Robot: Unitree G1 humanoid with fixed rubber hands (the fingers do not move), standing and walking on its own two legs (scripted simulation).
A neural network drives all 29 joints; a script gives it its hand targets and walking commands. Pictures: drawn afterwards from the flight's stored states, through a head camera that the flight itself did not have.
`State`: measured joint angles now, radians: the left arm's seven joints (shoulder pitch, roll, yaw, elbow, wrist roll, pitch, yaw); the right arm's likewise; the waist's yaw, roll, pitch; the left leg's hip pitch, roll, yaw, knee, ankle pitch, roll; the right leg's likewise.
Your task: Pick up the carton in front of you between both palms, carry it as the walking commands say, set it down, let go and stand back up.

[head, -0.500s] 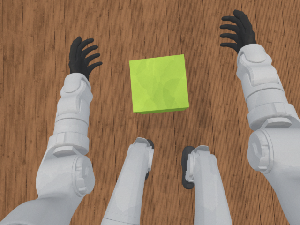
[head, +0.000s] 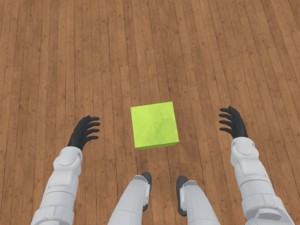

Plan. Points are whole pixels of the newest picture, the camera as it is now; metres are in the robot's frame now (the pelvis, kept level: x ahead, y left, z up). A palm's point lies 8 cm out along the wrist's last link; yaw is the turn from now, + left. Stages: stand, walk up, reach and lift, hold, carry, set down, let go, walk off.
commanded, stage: let go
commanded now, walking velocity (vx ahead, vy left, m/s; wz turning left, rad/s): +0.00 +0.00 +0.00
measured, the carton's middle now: (154, 127) +0.41 +0.07 -0.60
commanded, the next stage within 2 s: stand in 0.90 s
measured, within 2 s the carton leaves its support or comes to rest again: neither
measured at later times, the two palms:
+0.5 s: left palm (68, 176) +0.20 +0.22 -0.01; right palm (285, 184) +0.22 -0.24 -0.02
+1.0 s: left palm (58, 181) +0.19 +0.24 -0.02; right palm (290, 200) +0.19 -0.25 -0.03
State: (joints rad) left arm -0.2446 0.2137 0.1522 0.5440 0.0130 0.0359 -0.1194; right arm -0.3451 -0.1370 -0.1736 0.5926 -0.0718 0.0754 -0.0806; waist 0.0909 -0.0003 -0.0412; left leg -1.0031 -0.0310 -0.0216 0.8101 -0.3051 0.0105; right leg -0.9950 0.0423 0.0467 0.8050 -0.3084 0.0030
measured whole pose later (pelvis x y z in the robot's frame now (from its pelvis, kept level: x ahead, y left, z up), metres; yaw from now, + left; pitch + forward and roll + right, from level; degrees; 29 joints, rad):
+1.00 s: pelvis +0.03 -0.01 +0.05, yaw +2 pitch -4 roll +0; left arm 0.20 0.26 0.03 0.46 0.02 0.15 0.00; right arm 0.22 -0.23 -0.02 0.54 -0.03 0.08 0.00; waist 0.01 -0.02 0.06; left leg -0.14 -0.03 -0.06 0.51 -0.29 0.00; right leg -0.13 0.03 0.02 0.52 -0.32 -0.02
